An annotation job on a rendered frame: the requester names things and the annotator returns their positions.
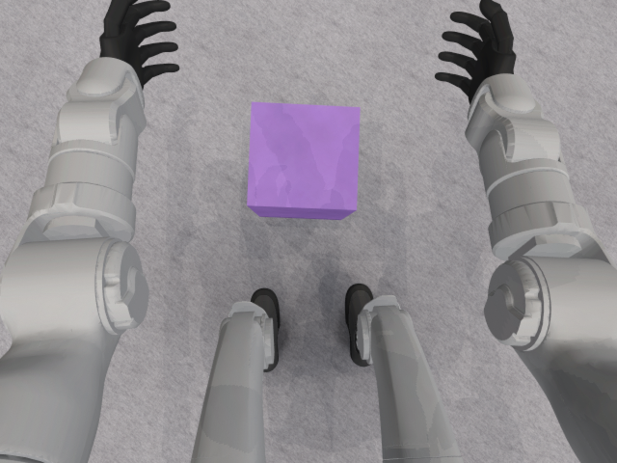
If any robot right upper arm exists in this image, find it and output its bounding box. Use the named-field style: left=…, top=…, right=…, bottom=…
left=484, top=256, right=617, bottom=463

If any right robot foot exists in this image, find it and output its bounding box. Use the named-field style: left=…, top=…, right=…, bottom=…
left=345, top=284, right=373, bottom=367

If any left robot foot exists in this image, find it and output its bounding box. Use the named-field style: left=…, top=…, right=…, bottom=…
left=251, top=288, right=280, bottom=372

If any right robot forearm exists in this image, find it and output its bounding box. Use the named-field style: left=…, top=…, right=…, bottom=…
left=465, top=73, right=617, bottom=270

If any robot foot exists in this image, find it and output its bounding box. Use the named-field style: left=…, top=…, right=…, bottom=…
left=345, top=284, right=373, bottom=367
left=251, top=288, right=280, bottom=372

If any right robot hand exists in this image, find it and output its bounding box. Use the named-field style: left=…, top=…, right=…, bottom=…
left=435, top=0, right=516, bottom=105

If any left robot forearm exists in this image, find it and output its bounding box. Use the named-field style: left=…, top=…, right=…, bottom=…
left=0, top=57, right=147, bottom=333

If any robot left upper arm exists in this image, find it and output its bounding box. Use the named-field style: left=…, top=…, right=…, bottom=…
left=0, top=236, right=149, bottom=463

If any carton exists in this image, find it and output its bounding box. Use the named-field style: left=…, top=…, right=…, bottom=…
left=247, top=102, right=361, bottom=220

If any left robot hand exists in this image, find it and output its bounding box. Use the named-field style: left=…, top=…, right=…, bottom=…
left=99, top=0, right=179, bottom=89

